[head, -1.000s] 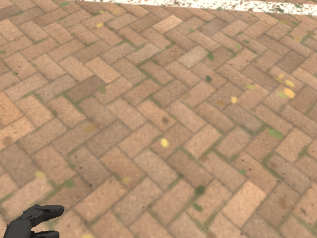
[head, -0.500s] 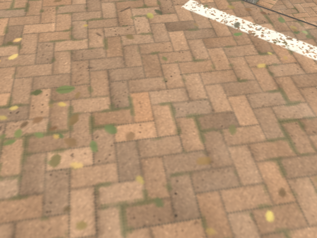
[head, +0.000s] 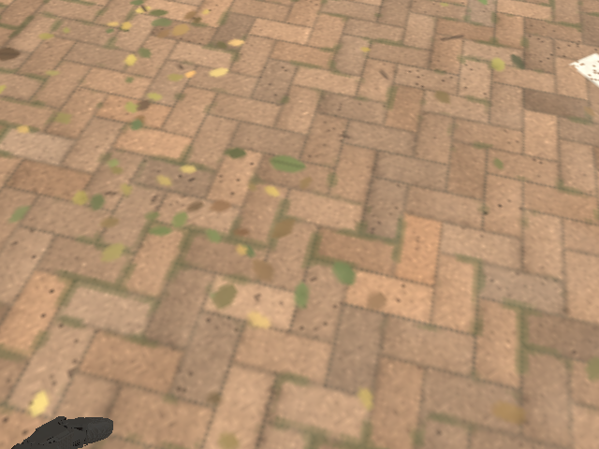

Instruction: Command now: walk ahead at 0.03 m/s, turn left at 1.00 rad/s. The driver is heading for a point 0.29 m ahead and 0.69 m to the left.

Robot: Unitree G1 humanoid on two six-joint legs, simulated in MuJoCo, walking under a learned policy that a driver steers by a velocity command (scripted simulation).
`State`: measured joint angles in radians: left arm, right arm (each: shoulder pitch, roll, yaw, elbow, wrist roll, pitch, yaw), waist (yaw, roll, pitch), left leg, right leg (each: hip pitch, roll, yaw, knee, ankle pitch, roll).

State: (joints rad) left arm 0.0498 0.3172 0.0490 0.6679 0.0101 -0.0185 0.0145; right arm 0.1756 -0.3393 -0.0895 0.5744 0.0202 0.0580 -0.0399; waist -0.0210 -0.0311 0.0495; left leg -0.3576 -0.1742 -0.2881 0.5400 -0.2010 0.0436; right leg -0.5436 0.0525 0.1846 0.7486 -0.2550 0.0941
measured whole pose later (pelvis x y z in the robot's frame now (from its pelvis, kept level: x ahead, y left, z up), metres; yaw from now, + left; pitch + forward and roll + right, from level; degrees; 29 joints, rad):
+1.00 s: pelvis +0.29 +0.23 -0.03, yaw +58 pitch +4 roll -4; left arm -0.03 0.29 0.05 0.57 -0.02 -0.13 -0.04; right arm 0.48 -0.31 -0.07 0.79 0.02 -0.03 -0.03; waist -0.08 0.03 0.06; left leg 0.00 0.00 -0.27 0.84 -0.54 0.05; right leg -0.58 0.03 -0.01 0.66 -0.13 0.03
